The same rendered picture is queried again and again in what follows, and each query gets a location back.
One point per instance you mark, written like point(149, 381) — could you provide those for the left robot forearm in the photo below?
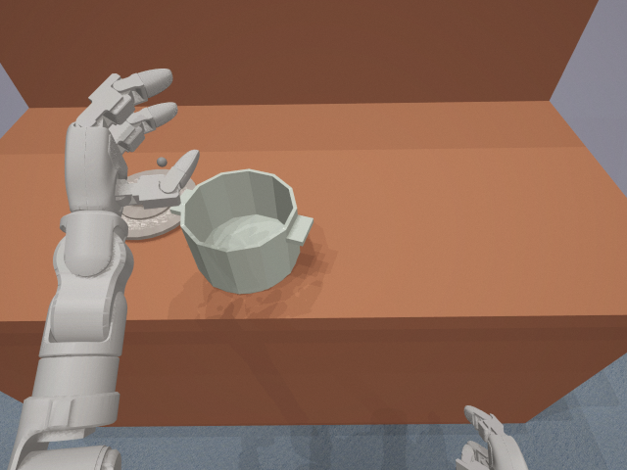
point(75, 384)

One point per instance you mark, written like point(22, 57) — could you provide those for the lid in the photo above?
point(150, 223)

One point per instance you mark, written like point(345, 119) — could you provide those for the pot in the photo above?
point(243, 229)

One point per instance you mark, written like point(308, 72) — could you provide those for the table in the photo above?
point(466, 248)

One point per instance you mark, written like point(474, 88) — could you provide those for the left robot upper arm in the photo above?
point(75, 458)

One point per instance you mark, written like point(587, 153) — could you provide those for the left robot hand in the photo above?
point(106, 129)

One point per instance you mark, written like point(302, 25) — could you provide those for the right robot hand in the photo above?
point(503, 452)

